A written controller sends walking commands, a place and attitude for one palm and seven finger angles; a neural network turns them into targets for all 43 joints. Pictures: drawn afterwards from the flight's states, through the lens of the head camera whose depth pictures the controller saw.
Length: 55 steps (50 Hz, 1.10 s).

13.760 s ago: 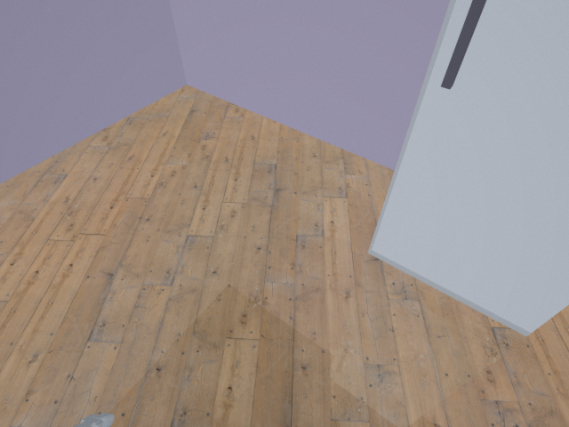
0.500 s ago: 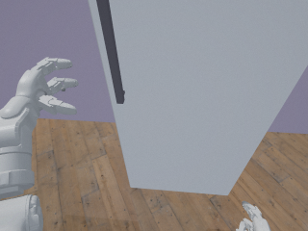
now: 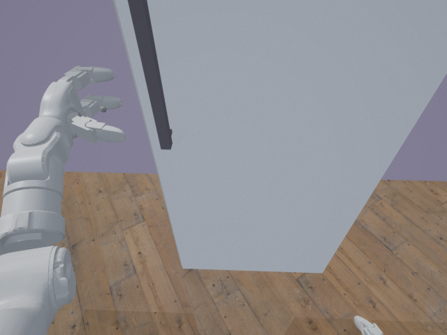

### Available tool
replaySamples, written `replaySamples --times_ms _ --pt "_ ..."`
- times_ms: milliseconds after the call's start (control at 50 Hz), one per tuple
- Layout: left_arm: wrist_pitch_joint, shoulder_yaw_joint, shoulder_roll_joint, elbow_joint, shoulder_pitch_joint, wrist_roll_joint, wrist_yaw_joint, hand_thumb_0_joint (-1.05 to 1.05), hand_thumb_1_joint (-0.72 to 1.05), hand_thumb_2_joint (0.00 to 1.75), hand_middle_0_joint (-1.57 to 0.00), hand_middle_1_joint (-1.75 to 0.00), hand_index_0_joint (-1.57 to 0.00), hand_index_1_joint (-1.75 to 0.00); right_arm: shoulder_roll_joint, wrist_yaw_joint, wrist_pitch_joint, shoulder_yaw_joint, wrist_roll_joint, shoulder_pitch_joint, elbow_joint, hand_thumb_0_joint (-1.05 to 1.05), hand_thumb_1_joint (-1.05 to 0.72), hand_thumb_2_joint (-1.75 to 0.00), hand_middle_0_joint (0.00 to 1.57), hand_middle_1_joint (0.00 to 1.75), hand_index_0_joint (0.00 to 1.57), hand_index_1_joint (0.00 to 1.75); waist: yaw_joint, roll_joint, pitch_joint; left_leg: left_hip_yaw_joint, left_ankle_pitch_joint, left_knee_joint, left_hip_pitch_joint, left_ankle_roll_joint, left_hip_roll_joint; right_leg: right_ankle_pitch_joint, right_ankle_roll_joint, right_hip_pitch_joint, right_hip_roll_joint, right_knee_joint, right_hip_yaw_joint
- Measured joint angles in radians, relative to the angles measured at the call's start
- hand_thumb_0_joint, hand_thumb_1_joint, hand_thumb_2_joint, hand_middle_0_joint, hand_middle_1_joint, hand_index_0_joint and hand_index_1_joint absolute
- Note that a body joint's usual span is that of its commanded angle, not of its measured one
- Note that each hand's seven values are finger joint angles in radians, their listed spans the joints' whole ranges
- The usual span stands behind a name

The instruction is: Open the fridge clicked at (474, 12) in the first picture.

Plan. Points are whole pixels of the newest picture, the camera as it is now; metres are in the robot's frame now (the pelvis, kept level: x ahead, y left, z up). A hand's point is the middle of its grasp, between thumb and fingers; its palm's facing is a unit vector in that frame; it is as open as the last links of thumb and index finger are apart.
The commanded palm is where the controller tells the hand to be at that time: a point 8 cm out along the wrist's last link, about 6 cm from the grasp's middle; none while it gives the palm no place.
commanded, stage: move the hooked fingers beside the handle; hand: left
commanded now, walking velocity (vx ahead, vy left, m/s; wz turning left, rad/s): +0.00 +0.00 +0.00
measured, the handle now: (153, 64) +0.51 +0.15 +0.26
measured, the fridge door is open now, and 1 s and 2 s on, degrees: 0 0 0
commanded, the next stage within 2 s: feel for the door with the fingertips in 1.04 s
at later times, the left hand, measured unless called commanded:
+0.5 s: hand (115, 103) +0.44 +0.21 +0.22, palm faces +0.06 -1.00 -0.02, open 14.0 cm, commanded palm +0.42 +0.26 +0.22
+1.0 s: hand (119, 101) +0.45 +0.20 +0.22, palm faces +0.06 -1.00 -0.02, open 14.0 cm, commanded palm +0.42 +0.26 +0.22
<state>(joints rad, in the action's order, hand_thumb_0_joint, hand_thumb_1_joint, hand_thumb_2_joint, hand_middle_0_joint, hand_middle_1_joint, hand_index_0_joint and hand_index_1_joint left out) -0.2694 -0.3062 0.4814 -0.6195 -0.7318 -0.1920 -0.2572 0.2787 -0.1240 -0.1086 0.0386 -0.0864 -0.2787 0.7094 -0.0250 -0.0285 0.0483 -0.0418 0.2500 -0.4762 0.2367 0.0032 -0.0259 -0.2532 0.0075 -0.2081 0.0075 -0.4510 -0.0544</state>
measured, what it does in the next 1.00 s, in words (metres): stands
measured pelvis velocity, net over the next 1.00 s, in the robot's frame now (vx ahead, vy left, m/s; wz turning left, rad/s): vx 0.00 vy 0.00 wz -0.01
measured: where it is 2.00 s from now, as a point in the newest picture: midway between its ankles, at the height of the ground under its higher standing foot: outside the picture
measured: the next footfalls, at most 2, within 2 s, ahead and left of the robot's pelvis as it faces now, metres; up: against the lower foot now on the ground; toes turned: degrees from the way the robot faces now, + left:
none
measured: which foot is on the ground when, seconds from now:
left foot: down 0.00-1.00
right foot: down 0.00-1.00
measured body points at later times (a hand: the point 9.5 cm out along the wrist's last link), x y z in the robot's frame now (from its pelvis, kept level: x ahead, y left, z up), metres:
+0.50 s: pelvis +0.00 +0.00 +0.00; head +0.00 -0.01 +0.45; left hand +0.43 +0.26 +0.22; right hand +0.08 -0.27 -0.11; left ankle +0.00 +0.12 -0.74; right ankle -0.01 -0.11 -0.74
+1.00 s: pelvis +0.00 +0.00 +0.00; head +0.00 -0.01 +0.45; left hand +0.44 +0.26 +0.22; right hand +0.08 -0.27 -0.11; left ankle +0.00 +0.12 -0.74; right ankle -0.01 -0.11 -0.74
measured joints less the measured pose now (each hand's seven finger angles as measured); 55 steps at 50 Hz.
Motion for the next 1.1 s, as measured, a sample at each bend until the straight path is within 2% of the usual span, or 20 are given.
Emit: replaySamples --times_ms 80,220,300,500,660,740,900,1100 --pt "0.003 0.011 -0.002 -0.048 -0.035 0.014 0.018 -0.02 -0.5 0.3 -0.3 -1.2 -0.3 -1.2 -0.001 0.002 0.005 -0.003 0.002 -0.007 0.007 0.01 -0.9 -0.89 0.2 0.3 0.2 0.3 -0.007 0.001 -0.003 0.001 0.001 -0.004 0.008 0.002 0.001 0.0 -0.002 -0.005 0.001 0.001 -0.001" --pt "0.044 0.023 -0.022 -0.091 -0.09 0.027 0.042 -0.02 -0.5 0.3 -0.3 -1.2 -0.3 -1.2 -0.003 0.009 0.002 -0.011 0.011 -0.023 0.016 0.01 -0.9 -0.89 0.2 0.3 0.2 0.3 -0.013 0.002 -0.005 0.0 -0.001 0.0 0.016 0.004 0.002 0.006 -0.004 -0.011 0.002 0.009 0.0" --pt "0.051 0.011 -0.02 -0.155 -0.129 0.036 0.048 -0.02 -0.5 0.3 -0.3 -1.2 -0.3 -1.2 -0.004 0.015 0.008 -0.011 0.015 -0.026 0.022 0.01 -0.9 -0.89 0.2 0.3 0.2 0.3 -0.024 0.001 0.0 -0.002 -0.001 0.0 0.023 0.004 0.002 0.007 -0.004 -0.02 0.002 0.008 0.002" --pt "0.069 -0.023 -0.001 -0.138 -0.07 0.04 0.041 -0.02 -0.5 0.3 -0.3 -1.2 -0.3 -1.2 -0.002 0.017 0.023 -0.016 0.01 -0.048 0.007 0.01 -0.9 -0.89 0.2 0.3 0.2 0.3 -0.029 -0.001 0.003 -0.013 0.0 0.005 0.014 0.001 -0.007 0.008 -0.001 -0.018 -0.007 0.01 0.014" --pt "0.081 0.02 -0.003 -0.146 -0.109 0.033 0.039 -0.02 -0.5 0.3 -0.3 -1.2 -0.3 -1.2 0.007 0.01 0.01 -0.02 0.008 -0.041 0.021 0.01 -0.9 -0.89 0.2 0.3 0.2 0.3 -0.019 0.001 -0.009 0.008 -0.002 -0.007 0.031 -0.002 -0.006 0.009 0.003 -0.021 -0.007 0.01 -0.006" --pt "0.079 0.023 -0.005 -0.197 -0.15 0.033 0.037 -0.02 -0.5 0.3 -0.3 -1.2 -0.3 -1.2 0.008 0.013 0.007 -0.017 0.011 -0.027 0.025 0.01 -0.91 -0.89 0.2 0.3 0.2 0.3 -0.024 0.002 -0.002 0.011 -0.004 -0.009 0.042 -0.002 -0.004 0.008 0.003 -0.032 -0.005 0.005 -0.009" --pt "0.105 0.0 0.002 -0.234 -0.146 0.044 0.043 -0.02 -0.5 0.3 -0.3 -1.2 -0.3 -1.2 0.004 0.019 0.01 -0.013 0.013 -0.025 0.002 0.01 -0.9 -0.89 0.2 0.3 0.2 0.3 -0.036 -0.003 0.004 0.0 -0.002 -0.011 0.046 -0.002 -0.007 0.006 0.003 -0.045 -0.007 -0.006 0.002" --pt "0.119 -0.015 0.02 -0.201 -0.115 0.042 0.028 -0.02 -0.5 0.3 -0.3 -1.2 -0.3 -1.2 0.002 0.016 0.016 -0.016 0.009 -0.055 0.006 0.01 -0.9 -0.89 0.2 0.3 0.2 0.3 -0.034 0.0 0.0 -0.004 0.003 -0.012 0.042 -0.003 -0.012 0.006 0.004 -0.04 -0.012 0.0 0.007"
